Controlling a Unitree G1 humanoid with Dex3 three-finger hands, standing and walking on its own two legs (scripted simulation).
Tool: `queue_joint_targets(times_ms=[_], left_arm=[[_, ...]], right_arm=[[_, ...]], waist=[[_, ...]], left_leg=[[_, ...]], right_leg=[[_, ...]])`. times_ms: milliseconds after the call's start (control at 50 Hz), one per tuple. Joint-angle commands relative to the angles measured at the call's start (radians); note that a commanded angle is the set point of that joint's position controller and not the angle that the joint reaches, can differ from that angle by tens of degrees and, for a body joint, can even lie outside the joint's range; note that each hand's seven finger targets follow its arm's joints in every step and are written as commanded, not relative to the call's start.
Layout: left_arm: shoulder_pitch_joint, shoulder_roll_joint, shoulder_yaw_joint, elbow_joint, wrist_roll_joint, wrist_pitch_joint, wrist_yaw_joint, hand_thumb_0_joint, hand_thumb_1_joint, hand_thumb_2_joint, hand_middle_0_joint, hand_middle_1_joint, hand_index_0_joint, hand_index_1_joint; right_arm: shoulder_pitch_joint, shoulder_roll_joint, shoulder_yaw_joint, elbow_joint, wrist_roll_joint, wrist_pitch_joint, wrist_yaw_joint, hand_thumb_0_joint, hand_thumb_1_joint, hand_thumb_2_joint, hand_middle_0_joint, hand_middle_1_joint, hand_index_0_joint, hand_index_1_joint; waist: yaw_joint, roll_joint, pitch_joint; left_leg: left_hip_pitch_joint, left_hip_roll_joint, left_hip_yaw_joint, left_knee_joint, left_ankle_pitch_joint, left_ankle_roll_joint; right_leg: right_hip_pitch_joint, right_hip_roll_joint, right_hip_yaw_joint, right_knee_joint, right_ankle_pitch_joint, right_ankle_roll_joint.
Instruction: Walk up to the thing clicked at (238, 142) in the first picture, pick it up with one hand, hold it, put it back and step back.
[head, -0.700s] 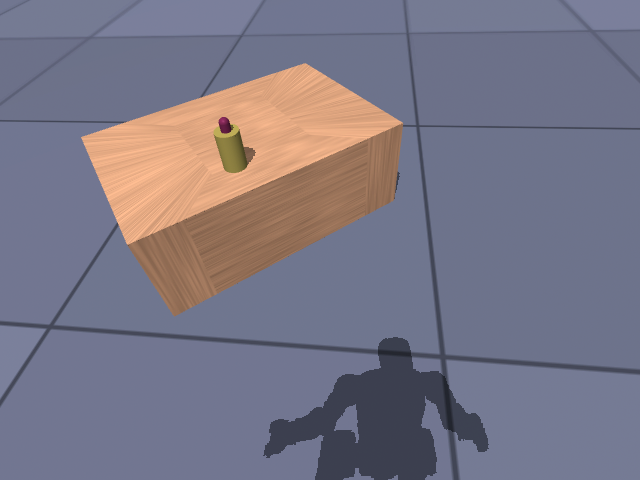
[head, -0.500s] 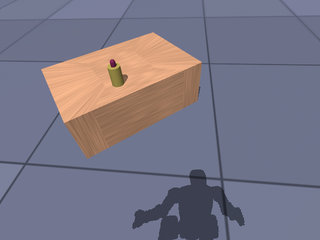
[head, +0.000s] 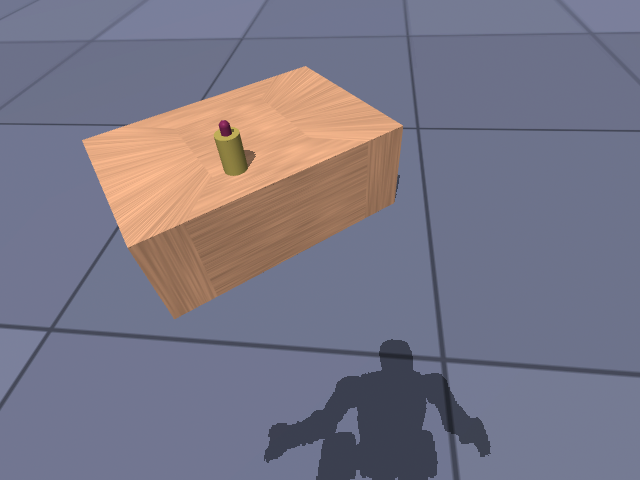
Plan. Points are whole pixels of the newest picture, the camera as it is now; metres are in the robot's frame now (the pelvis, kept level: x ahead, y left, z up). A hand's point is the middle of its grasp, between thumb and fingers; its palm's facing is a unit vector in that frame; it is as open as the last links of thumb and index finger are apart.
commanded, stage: stand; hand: right
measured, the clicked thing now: (229, 146) +1.21 +0.37 -0.27
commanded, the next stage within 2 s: walk up in 0.42 s
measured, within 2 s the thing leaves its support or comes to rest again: neither
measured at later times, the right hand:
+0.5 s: hand out of the picture +0.08 -0.25 -0.16, palm faces -0.08 +0.94 -0.33, open 7.4 cm
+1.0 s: hand (442, 402) +0.27 -0.14 -0.14, palm faces -0.32 +0.87 -0.37, open 7.4 cm
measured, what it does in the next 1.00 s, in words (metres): walks ahead, turning left: left foot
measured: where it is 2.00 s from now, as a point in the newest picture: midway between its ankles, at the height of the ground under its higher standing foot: (291, 386)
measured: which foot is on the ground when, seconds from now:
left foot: down 0.00-0.46, up 0.48-0.72, down 0.74-1.00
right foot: down 0.00-0.76, up 0.78-1.00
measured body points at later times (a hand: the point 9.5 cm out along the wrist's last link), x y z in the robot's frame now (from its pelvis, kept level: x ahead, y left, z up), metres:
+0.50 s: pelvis +0.01 +0.00 -0.01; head +0.02 +0.00 +0.44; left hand +0.08 +0.31 -0.13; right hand +0.09 -0.30 -0.14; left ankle -0.01 +0.12 -0.74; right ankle -0.01 -0.11 -0.75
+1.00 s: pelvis +0.15 +0.10 -0.02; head +0.16 +0.12 +0.43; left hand +0.13 +0.44 -0.13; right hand +0.29 -0.19 -0.12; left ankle +0.11 +0.22 -0.75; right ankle +0.27 -0.02 -0.71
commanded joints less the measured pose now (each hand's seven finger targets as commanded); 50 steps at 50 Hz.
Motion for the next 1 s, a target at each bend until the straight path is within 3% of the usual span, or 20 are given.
queue_joint_targets(times_ms=[0, 380, 400, 420, 440, 460, 500, 540, 580, 640, 680, 700, 720, 740, 760, 780, 800, 860, 940, 980], left_arm=[[-0.036, 0.214, 0.038, -0.061, 0.003, -0.027, 0.011, 0.0, 0.9, 0.9, -0.2, -0.3, -0.2, -0.3], [-0.036, 0.221, 0.043, -0.059, 0.003, -0.026, 0.01, 0.0, 0.9, 0.9, -0.2, -0.3, -0.2, -0.3], [0.039, 0.348, 0.131, -0.122, 0.007, -0.045, -0.006, 0.0, 0.9, 0.9, -0.2, -0.3, -0.2, -0.3], [0.099, 0.348, 0.145, -0.103, 0.02, -0.048, -0.009, 0.0, 0.9, 0.9, -0.2, -0.3, -0.2, -0.3], [0.165, 0.386, 0.168, -0.115, 0.03, -0.05, -0.007, 0.0, 0.9, 0.9, -0.2, -0.3, -0.2, -0.3], [0.119, 0.391, 0.176, -0.161, 0.038, -0.056, -0.006, 0.0, 0.9, 0.9, -0.2, -0.3, -0.2, -0.3], [0.03, 0.336, 0.163, -0.223, 0.036, -0.066, -0.01, 0.0, 0.9, 0.9, -0.2, -0.3, -0.2, -0.3], [-0.023, 0.342, 0.166, -0.26, 0.045, -0.076, -0.014, 0.0, 0.9, 0.9, -0.2, -0.3, -0.2, -0.3], [-0.015, 0.347, 0.168, -0.288, 0.045, -0.083, -0.025, 0.0, 0.9, 0.9, -0.2, -0.3, -0.2, -0.3], [-0.006, 0.35, 0.167, -0.303, 0.046, -0.075, -0.04, 0.0, 0.9, 0.9, -0.2, -0.3, -0.2, -0.3], [-0.002, 0.341, 0.158, -0.313, 0.044, -0.068, -0.044, 0.0, 0.9, 0.9, -0.2, -0.3, -0.2, -0.3], [0.034, 0.301, 0.144, -0.317, 0.045, -0.06, -0.045, 0.0, 0.9, 0.9, -0.2, -0.3, -0.2, -0.3], [0.088, 0.248, 0.125, -0.321, 0.032, -0.052, -0.049, 0.0, 0.9, 0.9, -0.2, -0.3, -0.2, -0.3], [0.046, 0.176, 0.102, -0.375, 0.021, -0.055, -0.055, 0.0, 0.9, 0.9, -0.2, -0.3, -0.2, -0.3], [-0.023, 0.291, 0.119, -0.393, 0.024, -0.06, -0.049, 0.0, 0.9, 0.9, -0.2, -0.3, -0.2, -0.3], [-0.009, 0.329, 0.113, -0.374, 0.016, -0.059, -0.047, 0.0, 0.9, 0.9, -0.2, -0.3, -0.2, -0.3], [0.062, 0.315, 0.115, -0.327, 0.003, -0.055, -0.05, 0.0, 0.9, 0.9, -0.2, -0.3, -0.2, -0.3], [0.148, 0.311, 0.128, -0.282, 0.005, -0.047, -0.062, 0.0, 0.9, 0.9, -0.2, -0.3, -0.2, -0.3], [0.122, 0.29, 0.136, -0.321, 0.018, -0.043, -0.079, 0.0, 0.9, 0.9, -0.2, -0.3, -0.2, -0.3], [0.096, 0.286, 0.143, -0.338, 0.017, -0.052, -0.082, 0.0, 0.9, 0.9, -0.2, -0.3, -0.2, -0.3]], right_arm=[[-0.038, -0.213, -0.037, -0.061, 0.0, -0.021, -0.015, 0.0, -0.9, -0.9, 0.2, 0.3, 0.2, 0.3], [-0.027, -0.207, -0.032, -0.063, -0.001, -0.02, -0.015, 0.0, -0.9, -0.9, 0.2, 0.3, 0.2, 0.3], [0.001, -0.305, -0.102, -0.158, -0.014, -0.012, 0.021, 0.0, -0.9, -0.9, 0.2, 0.3, 0.2, 0.3], [-0.067, -0.272, -0.096, -0.19, -0.019, -0.001, 0.037, 0.0, -0.9, -0.9, 0.2, 0.3, 0.2, 0.3], [-0.15, -0.232, -0.09, -0.246, -0.029, 0.003, 0.047, 0.0, -0.9, -0.9, 0.2, 0.3, 0.2, 0.3], [-0.156, -0.236, -0.097, -0.281, -0.045, 0.009, 0.054, 0.0, -0.9, -0.9, 0.2, 0.3, 0.2, 0.3], [-0.067, -0.267, -0.125, -0.274, -0.045, 0.011, 0.073, 0.0, -0.9, -0.9, 0.2, 0.3, 0.2, 0.3], [0.023, -0.271, -0.142, -0.273, -0.035, 0.011, 0.095, 0.0, -0.9, -0.9, 0.2, 0.3, 0.2, 0.3], [0.039, -0.253, -0.145, -0.283, -0.033, 0.007, 0.11, 0.0, -0.9, -0.9, 0.2, 0.3, 0.2, 0.3], [0.072, -0.228, -0.15, -0.288, -0.025, -0.004, 0.117, 0.0, -0.9, -0.9, 0.2, 0.3, 0.2, 0.3], [0.179, -0.246, -0.163, -0.256, -0.023, -0.012, 0.101, 0.0, -0.9, -0.9, 0.2, 0.3, 0.2, 0.3], [0.284, -0.28, -0.178, -0.224, -0.022, -0.017, 0.085, 0.0, -0.9, -0.9, 0.2, 0.3, 0.2, 0.3], [0.384, -0.343, -0.196, -0.213, -0.025, -0.024, 0.066, 0.0, -0.9, -0.9, 0.2, 0.3, 0.2, 0.3], [0.418, -0.465, -0.207, -0.241, -0.027, -0.034, 0.053, 0.0, -0.9, -0.9, 0.2, 0.3, 0.2, 0.3], [0.368, -0.492, -0.208, -0.274, 0.008, -0.037, 0.054, 0.0, -0.9, -0.9, 0.2, 0.3, 0.2, 0.3], [0.286, -0.462, -0.195, -0.299, 0.011, -0.042, 0.046, 0.0, -0.9, -0.9, 0.2, 0.3, 0.2, 0.3], [0.219, -0.411, -0.173, -0.325, 0.004, -0.05, 0.041, 0.0, -0.9, -0.9, 0.2, 0.3, 0.2, 0.3], [0.2, -0.347, -0.145, -0.342, 0.0, -0.065, 0.032, 0.0, -0.9, -0.9, 0.2, 0.3, 0.2, 0.3], [0.212, -0.364, -0.151, -0.378, -0.011, -0.08, 0.032, 0.0, -0.9, -0.9, 0.2, 0.3, 0.2, 0.3], [0.219, -0.354, -0.148, -0.39, -0.008, -0.084, 0.031, 0.0, -0.9, -0.9, 0.2, 0.3, 0.2, 0.3]], waist=[[-0.005, -0.015, -0.072], [-0.008, -0.008, -0.078], [0.044, -0.006, -0.128], [0.09, -0.04, -0.043], [0.14, -0.208, -0.018], [0.129, -0.191, 0.032], [0.06, -0.079, 0.059], [0.009, -0.108, 0.053], [0.013, -0.129, 0.041], [0.005, -0.142, 0.022], [-0.048, -0.073, -0.03], [-0.091, 0.053, -0.095], [-0.14, 0.224, -0.115], [-0.15, 0.461, -0.072], [-0.139, 0.23, -0.075], [-0.082, 0.073, -0.03], [-0.035, 0.059, 0.006], [0.002, 0.123, 0.009], [-0.004, 0.162, 0.048], [-0.008, 0.131, 0.045]], left_leg=[[0.032, 0.115, -0.086, -0.034, 0.163, 0.034], [0.018, 0.117, -0.09, -0.042, 0.151, 0.036], [-0.192, 0.056, -0.149, 0.09, -0.216, 0.104], [-0.461, 0.017, -0.094, 0.149, -0.332, 0.072], [-0.582, -0.012, -0.005, 0.406, -0.265, 0.07], [-0.636, 0.069, -0.022, 0.564, -0.26, 0.043], [-0.597, 0.135, -0.078, 0.627, -0.214, 0.02], [-0.536, 0.173, -0.089, 0.573, -0.194, 0.006], [-0.436, 0.165, -0.039, 0.464, -0.159, 0.003], [-0.217, 0.094, 0.092, 0.341, -0.046, 0.003], [-0.031, 0.027, 0.173, 0.296, -0.01, 0.012], [0.102, -0.024, 0.177, 0.289, -0.108, 0.038], [0.22, 0.019, 0.022, 0.168, -0.289, 0.107], [0.223, 0.296, -0.601, -0.075, -0.436, 0.229], [0.104, 0.412, -0.859, -0.186, -0.554, 0.332], [0.061, 0.384, -0.71, -0.152, -0.562, 0.309], [0.018, 0.316, -0.539, -0.092, -0.482, 0.267], [-0.169, 0.201, -0.3, -0.072, -0.293, 0.216], [-0.193, 0.218, -0.283, -0.07, -0.301, 0.251], [-0.231, 0.209, -0.272, -0.053, -0.291, 0.232]], right_leg=[[0.002, -0.131, 0.1, -0.047, 0.158, -0.023], [0.025, -0.133, 0.1, -0.048, 0.156, -0.023], [0.193, -0.091, 0.039, 0.056, -0.274, -0.043], [0.307, -0.154, 0.119, -0.004, -0.441, -0.081], [0.29, -0.351, 0.319, -0.148, -0.519, -0.164], [0.18, -0.498, 0.399, -0.225, -0.536, -0.244], [0.08, -0.46, 0.314, -0.206, -0.462, -0.242], [0.07, -0.406, 0.167, -0.188, -0.372, -0.216], [0.029, -0.356, 0.041, -0.146, -0.283, -0.191], [-0.112, -0.271, -0.101, -0.04, -0.269, -0.142], [-0.196, -0.256, -0.143, 0.144, -0.227, -0.126], [-0.236, -0.21, -0.177, 0.378, -0.115, -0.113], [-0.372, -0.138, -0.216, 0.714, -0.089, -0.08], [-0.64, 0.018, -0.156, 0.921, -0.431, -0.024], [-0.612, -0.056, 0.053, 0.936, -0.408, -0.037], [-0.621, -0.119, 0.087, 0.94, -0.314, -0.041], [-0.59, -0.146, 0.077, 0.901, -0.248, -0.041], [-0.386, -0.137, 0.024, 0.679, -0.18, -0.019], [-0.372, -0.128, 0.01, 0.487, -0.127, 0.001], [-0.306, -0.107, -0.001, 0.411, -0.072, -0.007]])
